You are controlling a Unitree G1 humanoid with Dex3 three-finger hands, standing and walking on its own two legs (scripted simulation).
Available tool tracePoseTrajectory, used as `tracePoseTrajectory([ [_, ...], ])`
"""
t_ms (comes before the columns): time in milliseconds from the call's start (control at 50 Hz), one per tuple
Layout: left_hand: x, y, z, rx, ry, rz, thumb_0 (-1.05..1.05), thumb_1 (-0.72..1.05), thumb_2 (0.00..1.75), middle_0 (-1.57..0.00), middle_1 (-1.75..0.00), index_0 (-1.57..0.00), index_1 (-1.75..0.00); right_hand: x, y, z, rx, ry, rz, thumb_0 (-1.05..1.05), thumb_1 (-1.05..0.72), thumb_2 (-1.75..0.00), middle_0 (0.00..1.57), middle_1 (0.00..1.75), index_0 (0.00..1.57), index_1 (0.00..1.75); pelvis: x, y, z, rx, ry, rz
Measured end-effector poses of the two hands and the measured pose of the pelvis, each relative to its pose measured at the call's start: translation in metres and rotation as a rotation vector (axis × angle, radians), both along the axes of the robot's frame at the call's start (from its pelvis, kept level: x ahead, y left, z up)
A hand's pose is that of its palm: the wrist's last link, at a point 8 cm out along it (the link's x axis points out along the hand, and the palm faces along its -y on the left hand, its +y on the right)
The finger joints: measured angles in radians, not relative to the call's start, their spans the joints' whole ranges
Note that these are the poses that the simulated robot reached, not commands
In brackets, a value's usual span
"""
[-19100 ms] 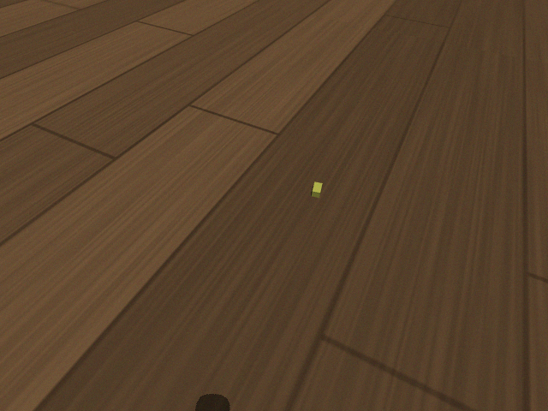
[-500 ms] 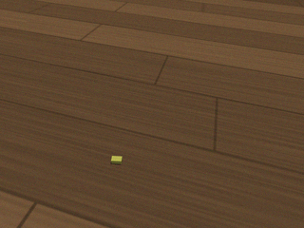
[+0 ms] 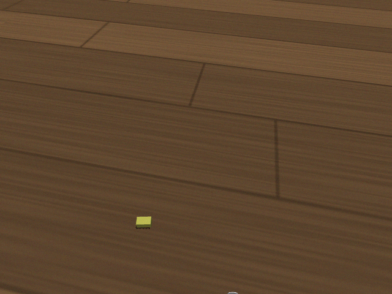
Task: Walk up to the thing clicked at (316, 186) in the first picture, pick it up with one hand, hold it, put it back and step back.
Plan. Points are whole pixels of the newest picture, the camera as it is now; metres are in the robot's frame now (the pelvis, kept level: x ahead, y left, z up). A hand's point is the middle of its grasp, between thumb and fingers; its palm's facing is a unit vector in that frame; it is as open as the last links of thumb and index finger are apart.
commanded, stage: walk up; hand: left
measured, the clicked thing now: (144, 222) +0.62 +0.25 -0.75
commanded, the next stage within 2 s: stand in 1.90 s
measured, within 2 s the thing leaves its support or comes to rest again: neither
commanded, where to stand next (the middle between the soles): +0.24 +0.00 m, yaw +3 degrees
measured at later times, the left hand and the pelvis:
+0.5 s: hand (69, 290) +0.19 +0.29 -0.17, palm faces -0.04 -0.93 -0.35, open 7.4 cm; pelvis +0.14 +0.02 -0.01, yaw +0 degrees
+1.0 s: hand (95, 237) +0.30 +0.25 -0.14, palm faces -0.02 -0.93 -0.36, open 7.4 cm; pelvis +0.20 -0.01 +0.00, yaw +0 degrees
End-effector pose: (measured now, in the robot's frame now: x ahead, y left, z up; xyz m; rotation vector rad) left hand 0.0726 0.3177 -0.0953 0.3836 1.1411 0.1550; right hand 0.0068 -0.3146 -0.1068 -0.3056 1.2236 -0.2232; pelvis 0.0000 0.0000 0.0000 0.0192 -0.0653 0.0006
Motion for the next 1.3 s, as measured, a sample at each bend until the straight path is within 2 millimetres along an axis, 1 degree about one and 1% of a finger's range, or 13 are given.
tracePoseTrajectory([
  [60, 0.037, -0.011, 0.000, 0.020, -0.077, -0.004, 0.00, 0.90, 0.90, -0.21, -0.30, -0.20, -0.30, 0.026, -0.009, -0.018, 0.012, 0.006, 0.008, 0.01, -0.90, -0.90, 0.20, 0.31, 0.20, 0.30, 0.024, -0.010, -0.012, -0.021, -0.006, 0.010],
  [100, 0.053, -0.018, 0.003, 0.019, -0.125, 0.003, 0.00, 0.90, 0.90, -0.21, -0.30, -0.20, -0.30, 0.047, -0.009, -0.022, 0.018, 0.005, 0.023, 0.01, -0.90, -0.90, 0.20, 0.30, 0.20, 0.30, 0.036, -0.014, -0.013, -0.022, -0.016, 0.011],
  [220, 0.070, -0.025, 0.014, 0.001, -0.118, 0.029, 0.00, 0.90, 0.90, -0.21, -0.30, -0.20, -0.30, 0.114, -0.006, -0.007, 0.032, -0.066, 0.071, 0.01, -0.91, -0.90, 0.20, 0.30, 0.20, 0.30, 0.071, -0.012, 0.001, -0.025, -0.009, 0.009],
  [320, 0.079, -0.012, 0.006, -0.004, -0.066, 0.044, 0.00, 0.90, 0.90, -0.21, -0.30, -0.20, -0.30, 0.154, -0.002, 0.006, -0.005, -0.071, 0.108, 0.00, -0.91, -0.90, 0.20, 0.30, 0.20, 0.30, 0.100, -0.004, 0.003, -0.033, 0.008, 0.012],
  [400, 0.090, 0.007, -0.017, -0.011, -0.013, 0.066, 0.00, 0.90, 0.90, -0.21, -0.30, -0.20, -0.30, 0.181, 0.005, 0.006, -0.065, -0.081, 0.109, 0.00, -0.91, -0.90, 0.20, 0.30, 0.20, 0.30, 0.124, 0.011, -0.010, -0.039, 0.014, 0.007],
  [460, 0.103, 0.013, -0.030, -0.016, 0.029, 0.071, 0.00, 0.90, 0.90, -0.21, -0.30, -0.20, -0.30, 0.196, 0.014, 0.007, -0.075, -0.098, 0.100, 0.00, -0.91, -0.90, 0.20, 0.30, 0.20, 0.30, 0.135, 0.016, -0.014, -0.021, 0.013, 0.001],
  [600, 0.131, 0.011, -0.028, -0.017, 0.079, 0.038, 0.00, 0.90, 0.90, -0.21, -0.30, -0.20, -0.30, 0.218, 0.016, 0.017, -0.073, -0.114, 0.088, 0.00, -0.90, -0.90, 0.21, 0.31, 0.20, 0.30, 0.160, 0.013, -0.006, -0.024, 0.023, -0.017],
  [720, 0.147, 0.003, -0.025, 0.029, 0.062, 0.059, 0.00, 0.90, 0.90, -0.21, -0.30, -0.20, -0.30, 0.240, 0.000, -0.004, -0.052, -0.084, 0.065, 0.00, -0.90, -0.90, 0.20, 0.31, 0.20, 0.30, 0.178, 0.000, -0.014, -0.039, 0.021, -0.009],
  [860, 0.183, -0.011, -0.017, 0.010, 0.034, 0.058, 0.00, 0.90, 0.90, -0.21, -0.30, -0.20, -0.30, 0.262, 0.010, -0.016, 0.004, -0.066, 0.056, 0.00, -0.91, -0.90, 0.20, 0.30, 0.20, 0.30, 0.194, -0.001, -0.009, -0.019, 0.026, -0.007],
  [960, 0.213, -0.019, -0.012, -0.010, -0.022, 0.052, 0.00, 0.90, 0.90, -0.21, -0.30, -0.20, -0.30, 0.273, 0.017, -0.014, 0.027, -0.055, 0.064, 0.00, -0.90, -0.90, 0.20, 0.30, 0.20, 0.30, 0.199, -0.004, -0.002, -0.017, 0.025, -0.001],
  [1040, 0.230, -0.024, -0.009, -0.021, -0.043, 0.045, 0.00, 0.90, 0.90, -0.21, -0.30, -0.20, -0.30, 0.279, 0.018, -0.009, 0.028, -0.054, 0.059, 0.00, -0.90, -0.90, 0.20, 0.30, 0.20, 0.30, 0.200, -0.005, 0.002, -0.017, 0.023, 0.003],
  [1160, 0.239, -0.028, -0.005, -0.036, -0.045, 0.050, 0.00, 0.90, 0.90, -0.21, -0.30, -0.20, -0.30, 0.281, 0.013, -0.001, 0.013, -0.041, 0.053, 0.00, -0.90, -0.90, 0.20, 0.30, 0.20, 0.30, 0.202, -0.006, 0.009, -0.019, 0.022, 0.006],
  [1300, 0.229, -0.028, -0.005, -0.041, -0.008, 0.073, 0.00, 0.90, 0.90, -0.21, -0.30, -0.20, -0.30, 0.278, 0.007, 0.005, -0.004, -0.020, 0.044, 0.00, -0.90, -0.90, 0.20, 0.30, 0.20, 0.30, 0.202, -0.007, 0.013, -0.023, 0.020, 0.010],
])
